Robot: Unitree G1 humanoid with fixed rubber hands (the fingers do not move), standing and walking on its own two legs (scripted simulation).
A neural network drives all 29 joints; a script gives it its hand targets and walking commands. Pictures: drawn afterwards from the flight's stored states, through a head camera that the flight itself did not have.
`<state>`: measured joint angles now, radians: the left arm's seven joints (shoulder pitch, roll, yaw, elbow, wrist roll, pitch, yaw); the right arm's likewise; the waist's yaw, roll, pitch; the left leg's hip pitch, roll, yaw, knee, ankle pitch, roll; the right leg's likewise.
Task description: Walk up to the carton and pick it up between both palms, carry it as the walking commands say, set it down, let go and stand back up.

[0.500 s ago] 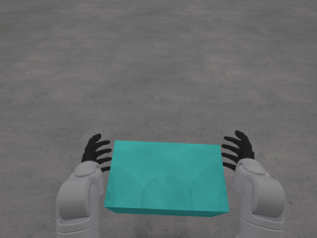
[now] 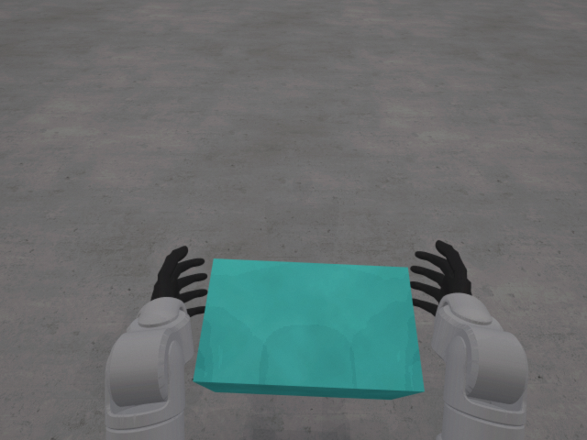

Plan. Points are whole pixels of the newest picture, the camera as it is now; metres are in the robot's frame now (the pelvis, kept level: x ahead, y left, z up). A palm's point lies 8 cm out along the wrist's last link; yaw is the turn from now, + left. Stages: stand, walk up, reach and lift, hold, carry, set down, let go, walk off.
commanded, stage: carry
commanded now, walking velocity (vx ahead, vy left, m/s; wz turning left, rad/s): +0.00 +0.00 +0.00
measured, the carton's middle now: (306, 332) +0.26 +0.00 +0.01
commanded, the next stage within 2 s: hold in 0.12 s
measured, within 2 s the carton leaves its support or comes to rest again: neither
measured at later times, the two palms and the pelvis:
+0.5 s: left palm (193, 320) +0.26 +0.15 +0.05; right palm (453, 332) +0.25 -0.19 +0.05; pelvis -0.01 +0.00 +0.01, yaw +1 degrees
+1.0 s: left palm (190, 302) +0.28 +0.15 +0.06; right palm (453, 315) +0.26 -0.19 +0.06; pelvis -0.02 +0.00 +0.01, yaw +0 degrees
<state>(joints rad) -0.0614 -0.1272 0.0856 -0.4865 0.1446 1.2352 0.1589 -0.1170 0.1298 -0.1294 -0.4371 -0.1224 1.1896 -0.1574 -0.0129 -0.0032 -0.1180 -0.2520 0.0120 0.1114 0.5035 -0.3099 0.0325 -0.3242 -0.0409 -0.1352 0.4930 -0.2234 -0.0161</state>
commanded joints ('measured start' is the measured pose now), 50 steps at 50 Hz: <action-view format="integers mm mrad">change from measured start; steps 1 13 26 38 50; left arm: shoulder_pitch -448 -308 -625 -805 -779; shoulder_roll -839 -650 -773 -841 -890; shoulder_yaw -687 -595 -451 -309 -367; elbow -79 180 723 875 805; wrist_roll -402 -222 -146 -108 -137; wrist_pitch -22 -611 -598 -588 -592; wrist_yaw -259 -239 -345 -470 -477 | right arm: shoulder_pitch -353 -267 -543 -710 -682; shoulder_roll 857 503 617 842 838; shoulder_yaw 689 658 475 373 411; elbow -30 144 631 814 744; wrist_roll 400 242 145 136 147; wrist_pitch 29 -590 -545 -513 -511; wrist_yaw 269 316 443 492 507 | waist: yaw -1 -20 -43 -17 -33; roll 15 71 5 -47 -11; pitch -170 -430 34 -14 -62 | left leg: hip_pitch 21 325 70 160 171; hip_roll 140 -44 -60 -113 -92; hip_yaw -126 -291 -248 -184 -212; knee -82 -122 -315 -255 -268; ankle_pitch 269 965 -39 80 108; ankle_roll -5 -69 -21 1 -11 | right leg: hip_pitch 127 524 434 405 410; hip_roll -111 95 116 74 97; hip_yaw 120 240 195 245 211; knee -39 -95 -185 -233 -209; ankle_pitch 228 777 136 130 187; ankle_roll -30 -3 -1 29 22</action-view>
